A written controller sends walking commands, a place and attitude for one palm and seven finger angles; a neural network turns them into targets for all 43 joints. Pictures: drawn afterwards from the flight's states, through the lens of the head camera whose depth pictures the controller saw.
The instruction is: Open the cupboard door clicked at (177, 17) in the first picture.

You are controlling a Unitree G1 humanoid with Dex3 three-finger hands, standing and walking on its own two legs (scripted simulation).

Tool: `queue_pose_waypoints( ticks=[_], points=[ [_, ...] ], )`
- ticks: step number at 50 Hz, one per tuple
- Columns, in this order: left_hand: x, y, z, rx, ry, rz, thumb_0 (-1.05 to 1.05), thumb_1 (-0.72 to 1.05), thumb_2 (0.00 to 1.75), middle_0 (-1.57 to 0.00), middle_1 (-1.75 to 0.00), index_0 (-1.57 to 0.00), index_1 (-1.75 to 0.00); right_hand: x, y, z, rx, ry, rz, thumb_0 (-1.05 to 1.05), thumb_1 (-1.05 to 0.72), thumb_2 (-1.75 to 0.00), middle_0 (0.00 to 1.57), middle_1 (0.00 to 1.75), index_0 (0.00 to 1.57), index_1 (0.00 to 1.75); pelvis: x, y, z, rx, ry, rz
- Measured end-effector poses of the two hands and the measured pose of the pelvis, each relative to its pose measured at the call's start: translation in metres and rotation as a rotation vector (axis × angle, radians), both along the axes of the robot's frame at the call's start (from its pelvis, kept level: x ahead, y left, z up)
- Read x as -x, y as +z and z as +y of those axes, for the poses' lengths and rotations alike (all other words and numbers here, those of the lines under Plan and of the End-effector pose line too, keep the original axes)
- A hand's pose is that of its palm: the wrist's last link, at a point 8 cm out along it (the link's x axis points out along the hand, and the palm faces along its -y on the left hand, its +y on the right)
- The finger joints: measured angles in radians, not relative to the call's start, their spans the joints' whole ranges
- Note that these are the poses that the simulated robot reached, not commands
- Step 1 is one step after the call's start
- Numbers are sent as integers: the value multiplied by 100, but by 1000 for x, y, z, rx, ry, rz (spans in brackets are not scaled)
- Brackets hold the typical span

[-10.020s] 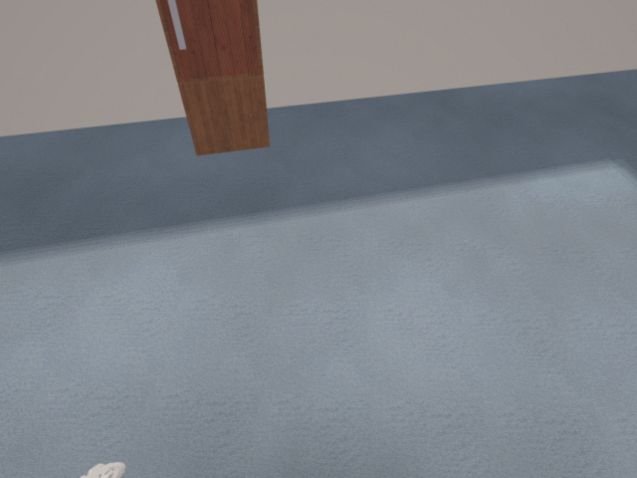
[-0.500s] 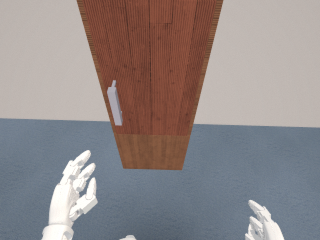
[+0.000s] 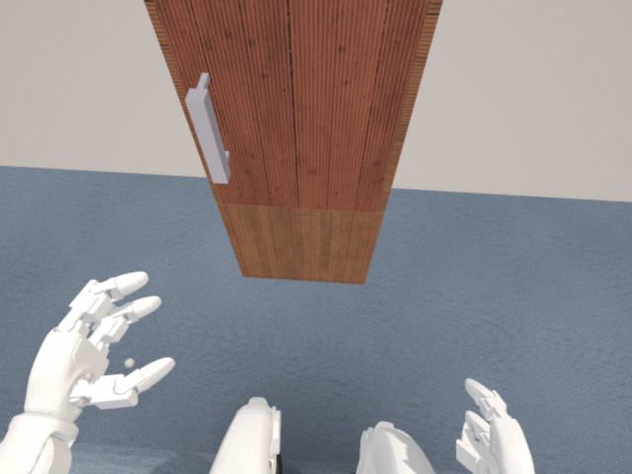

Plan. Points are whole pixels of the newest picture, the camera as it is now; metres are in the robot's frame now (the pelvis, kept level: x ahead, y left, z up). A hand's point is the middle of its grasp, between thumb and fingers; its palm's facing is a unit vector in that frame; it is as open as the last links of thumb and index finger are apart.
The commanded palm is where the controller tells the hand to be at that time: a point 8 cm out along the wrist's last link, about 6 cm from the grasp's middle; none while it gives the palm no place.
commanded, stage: raise the hand with hooked fingers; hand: left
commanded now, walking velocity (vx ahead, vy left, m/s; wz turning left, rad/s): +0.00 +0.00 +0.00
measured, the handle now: (213, 131) +0.61 +0.21 +0.01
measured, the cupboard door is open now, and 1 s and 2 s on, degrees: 0 0 0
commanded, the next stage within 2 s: move the hooked fingers beside the handle in 1.32 s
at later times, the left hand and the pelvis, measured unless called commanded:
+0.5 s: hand (81, 337) +0.25 +0.28 +0.04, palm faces +0.00 -1.00 -0.06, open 13.5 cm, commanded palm +0.24 +0.34 +0.05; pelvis +0.00 +0.04 +0.01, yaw -1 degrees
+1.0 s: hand (60, 302) +0.29 +0.32 +0.04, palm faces -0.03 -1.00 -0.06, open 14.0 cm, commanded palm +0.27 +0.37 +0.05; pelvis +0.00 +0.05 +0.01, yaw -2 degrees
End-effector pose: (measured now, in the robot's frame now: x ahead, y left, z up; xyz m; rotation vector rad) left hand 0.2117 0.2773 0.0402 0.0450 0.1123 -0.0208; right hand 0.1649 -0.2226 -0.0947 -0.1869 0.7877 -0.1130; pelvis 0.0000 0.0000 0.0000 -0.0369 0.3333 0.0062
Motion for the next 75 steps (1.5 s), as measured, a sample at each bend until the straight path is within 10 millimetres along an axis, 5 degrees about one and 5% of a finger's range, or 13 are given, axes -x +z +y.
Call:
queue_pose_waypoints(
  ticks=[9,15,29,44,56,75],
  points=[
    [-6,4,19,-22,19,-43,0,-1,51,-27,-89,-26,-89,39,15,-28,101,-83,53,2,-90,-90,20,30,21,30,0,7,16,0,-18,4],
    [-14,-2,30,-11,3,-54,0,-15,45,-28,-98,-27,-98,31,28,-23,142,-71,14,2,-91,-90,20,30,20,30,2,7,27,12,-18,4],
    [-26,1,73,-19,19,-60,-1,-44,33,-30,-116,-30,-116,-6,39,31,99,60,-58,2,-90,-90,20,30,21,30,1,10,47,39,-3,10],
    [-58,4,105,-26,4,-60,-1,-49,30,-30,-120,-30,-120,12,34,26,134,41,24,2,-90,-90,21,30,21,30,-1,8,55,47,-8,33],
    [-61,0,93,-22,-6,-52,-1,-49,30,-30,-120,-30,-120,26,34,11,144,4,52,2,-90,-90,20,30,21,30,-2,8,51,40,-15,40],
    [-59,2,79,-23,7,-64,-1,-49,30,-30,-120,-30,-120,12,26,4,119,20,20,2,-90,-90,20,30,21,30,-1,4,35,32,-10,35]
  ],
)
